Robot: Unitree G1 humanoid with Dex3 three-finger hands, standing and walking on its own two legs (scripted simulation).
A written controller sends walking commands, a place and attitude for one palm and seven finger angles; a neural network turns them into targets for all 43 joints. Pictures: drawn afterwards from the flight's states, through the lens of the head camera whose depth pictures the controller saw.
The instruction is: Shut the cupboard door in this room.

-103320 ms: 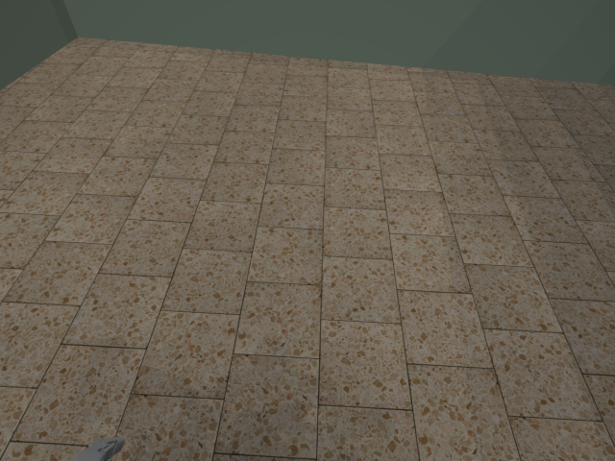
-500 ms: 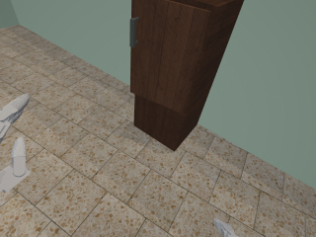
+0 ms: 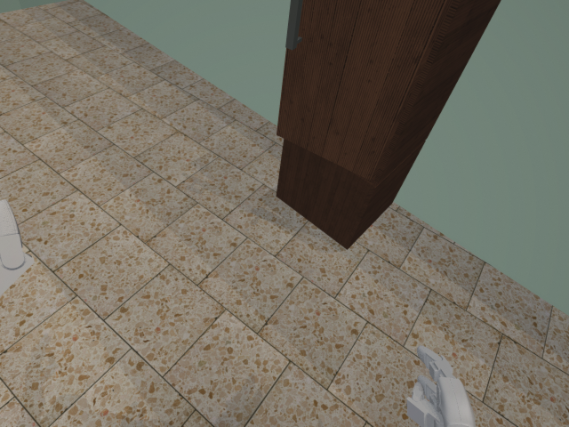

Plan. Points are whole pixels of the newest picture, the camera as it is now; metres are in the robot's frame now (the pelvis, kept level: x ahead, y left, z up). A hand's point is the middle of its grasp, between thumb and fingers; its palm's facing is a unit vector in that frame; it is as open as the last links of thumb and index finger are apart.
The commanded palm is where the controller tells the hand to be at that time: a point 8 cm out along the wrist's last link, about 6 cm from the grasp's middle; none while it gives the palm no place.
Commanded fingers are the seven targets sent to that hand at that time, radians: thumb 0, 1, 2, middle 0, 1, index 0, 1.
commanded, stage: stop stepping back and stand still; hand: left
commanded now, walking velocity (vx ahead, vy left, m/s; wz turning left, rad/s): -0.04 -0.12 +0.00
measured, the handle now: (298, 19) +1.06 +0.03 +0.09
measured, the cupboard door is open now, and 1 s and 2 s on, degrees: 10 10 10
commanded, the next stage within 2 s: let the arm hang, fingers relaxed in 1.26 s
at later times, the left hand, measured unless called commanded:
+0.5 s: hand (41, 237) +0.24 +0.26 +0.19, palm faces +0.45 -0.77 -0.45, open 7.5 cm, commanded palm +0.17 +0.30 +0.19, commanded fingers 0.00 0.90 0.90 -0.20 -0.30 -0.20 -0.30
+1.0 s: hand (9, 255) +0.23 +0.29 +0.17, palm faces +0.45 -0.78 -0.44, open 7.4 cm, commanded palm +0.17 +0.32 +0.19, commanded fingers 0.00 0.90 0.90 -0.20 -0.30 -0.20 -0.30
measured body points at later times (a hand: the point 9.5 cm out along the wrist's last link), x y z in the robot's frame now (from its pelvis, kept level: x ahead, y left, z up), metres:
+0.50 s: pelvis +0.04 +0.00 +0.01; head +0.04 +0.01 +0.46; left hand +0.21 +0.30 +0.21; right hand +0.19 -0.25 -0.08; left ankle +0.04 +0.12 -0.73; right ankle +0.02 -0.10 -0.73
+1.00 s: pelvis +0.03 +0.02 +0.01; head +0.04 +0.03 +0.46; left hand +0.20 +0.33 +0.19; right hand +0.19 -0.20 -0.08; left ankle +0.04 +0.12 -0.73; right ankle +0.02 -0.10 -0.73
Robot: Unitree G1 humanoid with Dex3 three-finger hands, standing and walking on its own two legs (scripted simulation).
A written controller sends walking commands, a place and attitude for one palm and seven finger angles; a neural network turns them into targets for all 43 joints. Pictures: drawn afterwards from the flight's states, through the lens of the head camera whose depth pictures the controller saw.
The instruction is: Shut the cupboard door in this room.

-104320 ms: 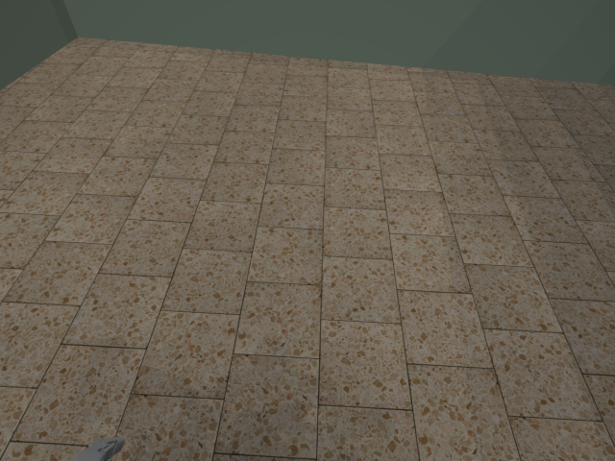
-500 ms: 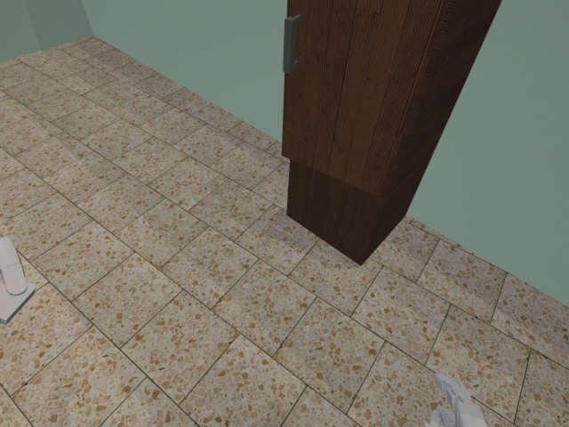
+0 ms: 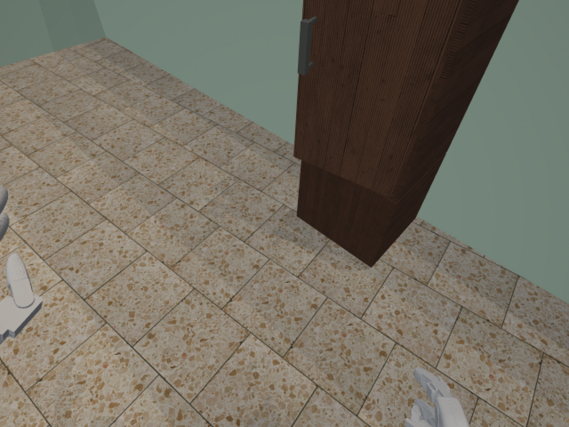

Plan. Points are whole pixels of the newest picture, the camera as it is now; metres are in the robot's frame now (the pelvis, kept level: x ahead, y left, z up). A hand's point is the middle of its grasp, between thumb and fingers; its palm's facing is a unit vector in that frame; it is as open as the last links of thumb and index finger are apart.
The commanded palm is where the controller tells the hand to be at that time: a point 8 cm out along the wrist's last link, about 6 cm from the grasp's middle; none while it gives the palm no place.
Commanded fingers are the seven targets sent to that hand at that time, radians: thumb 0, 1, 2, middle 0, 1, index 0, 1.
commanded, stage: stop stepping back and stand still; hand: left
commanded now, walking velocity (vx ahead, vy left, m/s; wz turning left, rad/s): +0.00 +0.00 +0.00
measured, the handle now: (308, 45) +1.03 +0.01 +0.09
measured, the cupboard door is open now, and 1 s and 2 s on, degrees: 10 10 10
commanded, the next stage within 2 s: let the arm hang, fingers relaxed in 0.26 s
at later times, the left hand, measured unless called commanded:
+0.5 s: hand (98, 379) +0.18 +0.27 -0.02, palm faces +0.12 -0.88 -0.45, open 7.4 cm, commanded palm none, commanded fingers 0.00 0.90 0.90 -0.20 -0.30 -0.20 -0.30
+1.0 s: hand out of the picture -0.06 +0.20 -0.16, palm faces +0.01 -0.97 -0.25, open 7.3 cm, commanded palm none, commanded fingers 0.00 0.90 0.90 -0.20 -0.30 -0.20 -0.30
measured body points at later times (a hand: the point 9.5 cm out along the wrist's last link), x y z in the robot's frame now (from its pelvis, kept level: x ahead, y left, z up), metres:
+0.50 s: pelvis -0.02 +0.02 -0.01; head -0.02 -0.01 +0.44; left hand +0.17 +0.31 +0.01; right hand +0.14 -0.24 -0.12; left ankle +0.01 +0.10 -0.74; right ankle -0.01 -0.12 -0.74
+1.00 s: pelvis -0.03 +0.00 +0.00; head -0.02 -0.01 +0.45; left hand -0.06 +0.25 -0.15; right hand -0.04 -0.23 -0.16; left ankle +0.01 +0.10 -0.74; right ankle -0.01 -0.12 -0.74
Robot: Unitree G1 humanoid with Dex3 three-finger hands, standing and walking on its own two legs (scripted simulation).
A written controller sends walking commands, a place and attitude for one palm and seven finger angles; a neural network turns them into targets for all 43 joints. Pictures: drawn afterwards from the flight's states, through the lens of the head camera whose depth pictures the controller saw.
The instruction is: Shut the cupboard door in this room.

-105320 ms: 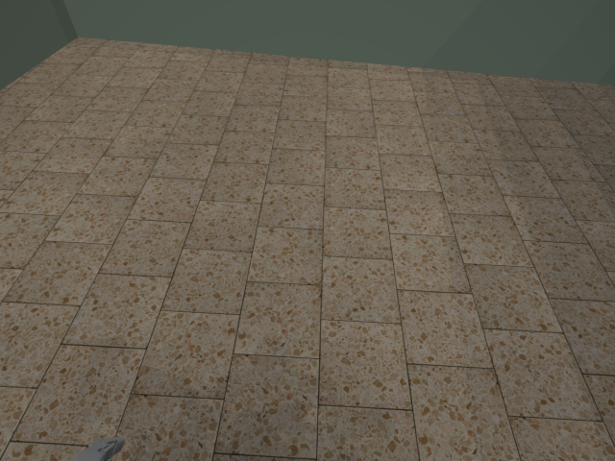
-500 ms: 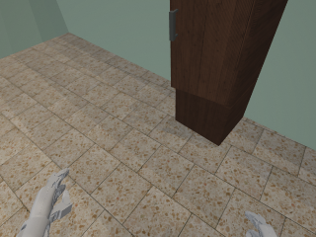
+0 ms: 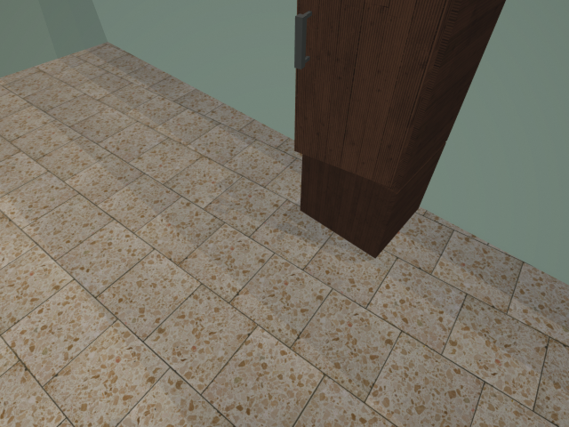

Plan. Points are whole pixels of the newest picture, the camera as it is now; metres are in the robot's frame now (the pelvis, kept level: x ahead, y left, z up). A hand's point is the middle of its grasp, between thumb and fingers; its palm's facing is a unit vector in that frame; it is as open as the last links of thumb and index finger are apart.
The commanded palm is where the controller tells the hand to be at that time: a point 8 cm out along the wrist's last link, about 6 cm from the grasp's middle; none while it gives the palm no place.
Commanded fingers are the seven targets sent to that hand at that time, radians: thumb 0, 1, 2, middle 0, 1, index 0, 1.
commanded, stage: let the arm hang, fingers relaxed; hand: left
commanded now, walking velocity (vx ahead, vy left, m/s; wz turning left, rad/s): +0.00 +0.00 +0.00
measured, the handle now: (304, 40) +1.06 +0.00 +0.08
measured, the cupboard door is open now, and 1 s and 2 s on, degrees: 10 10 10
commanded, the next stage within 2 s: look to check the result in 0.46 s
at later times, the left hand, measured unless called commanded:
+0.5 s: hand out of the picture +0.02 +0.17 -0.18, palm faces +0.00 -0.98 -0.19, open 7.3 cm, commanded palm none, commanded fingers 0.00 0.90 0.90 -0.20 -0.30 -0.20 -0.30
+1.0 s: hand out of the picture +0.04 +0.20 -0.17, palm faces +0.00 -0.97 -0.24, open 7.4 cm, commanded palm none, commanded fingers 0.00 0.90 0.90 -0.20 -0.30 -0.20 -0.30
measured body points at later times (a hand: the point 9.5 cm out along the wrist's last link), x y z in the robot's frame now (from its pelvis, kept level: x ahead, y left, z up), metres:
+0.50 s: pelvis +0.01 +0.00 +0.00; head +0.01 +0.00 +0.45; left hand +0.02 +0.23 -0.16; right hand -0.01 -0.23 -0.16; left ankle +0.04 +0.10 -0.74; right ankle +0.02 -0.13 -0.74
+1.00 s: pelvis +0.03 +0.00 +0.00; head +0.04 +0.00 +0.45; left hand +0.05 +0.25 -0.15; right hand +0.05 -0.25 -0.15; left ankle +0.04 +0.10 -0.74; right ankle +0.02 -0.13 -0.74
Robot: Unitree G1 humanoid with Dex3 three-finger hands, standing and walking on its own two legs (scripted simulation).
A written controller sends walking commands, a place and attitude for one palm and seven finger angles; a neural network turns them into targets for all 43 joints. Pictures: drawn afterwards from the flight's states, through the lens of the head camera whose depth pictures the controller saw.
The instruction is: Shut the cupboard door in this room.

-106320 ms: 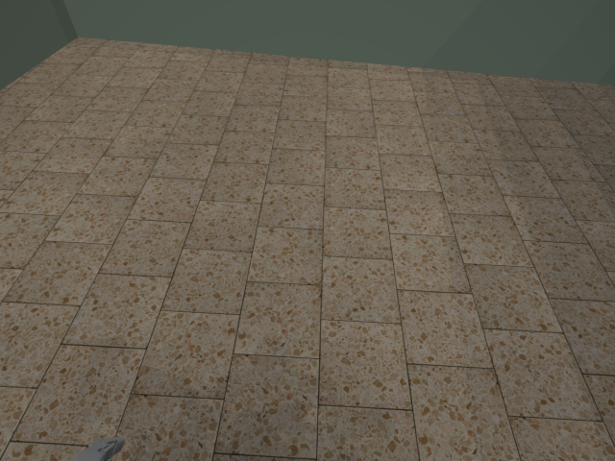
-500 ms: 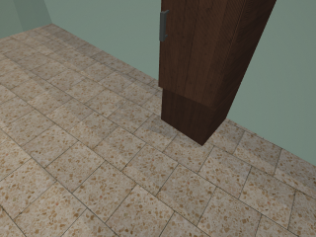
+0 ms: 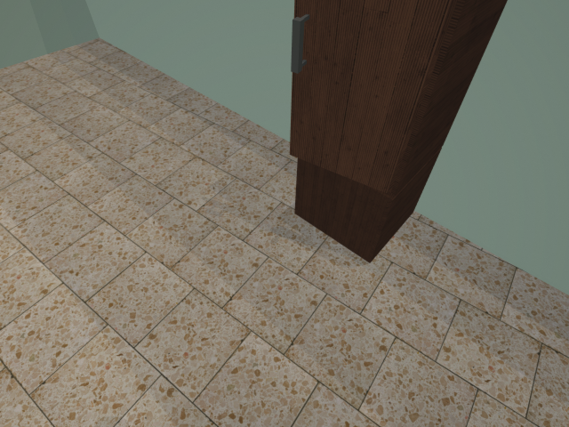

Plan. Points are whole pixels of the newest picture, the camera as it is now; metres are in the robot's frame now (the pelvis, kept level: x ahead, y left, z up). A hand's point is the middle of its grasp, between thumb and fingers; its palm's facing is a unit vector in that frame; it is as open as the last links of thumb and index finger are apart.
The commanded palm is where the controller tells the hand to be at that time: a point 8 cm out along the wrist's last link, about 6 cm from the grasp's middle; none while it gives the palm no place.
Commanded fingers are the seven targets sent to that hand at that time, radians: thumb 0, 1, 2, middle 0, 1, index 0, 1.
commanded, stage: walk to a spot facing it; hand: left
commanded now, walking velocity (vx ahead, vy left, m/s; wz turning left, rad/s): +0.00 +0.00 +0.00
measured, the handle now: (301, 43) +1.03 +0.01 +0.08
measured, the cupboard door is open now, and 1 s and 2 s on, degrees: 10 10 10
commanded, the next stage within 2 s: turn to face it in 1.54 s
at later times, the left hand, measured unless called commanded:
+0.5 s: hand out of the picture +0.02 +0.22 -0.21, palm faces +0.20 -0.96 -0.21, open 7.4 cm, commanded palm none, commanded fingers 0.00 0.90 0.90 -0.20 -0.30 -0.20 -0.30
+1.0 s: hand out of the picture +0.08 +0.24 -0.15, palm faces +0.41 -0.87 -0.27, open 7.4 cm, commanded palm none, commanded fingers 0.00 0.90 0.90 -0.20 -0.30 -0.20 -0.30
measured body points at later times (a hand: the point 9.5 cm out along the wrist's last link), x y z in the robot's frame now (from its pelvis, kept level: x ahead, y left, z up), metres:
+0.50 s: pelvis +0.00 +0.02 -0.03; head +0.03 +0.05 +0.42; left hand +0.01 +0.27 -0.19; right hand +0.07 -0.23 -0.17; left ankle +0.01 +0.10 -0.75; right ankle +0.00 -0.12 -0.75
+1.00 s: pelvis +0.07 +0.00 -0.01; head +0.11 +0.01 +0.44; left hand +0.06 +0.29 -0.13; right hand +0.17 -0.23 -0.16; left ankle +0.01 +0.10 -0.75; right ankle +0.15 -0.09 -0.74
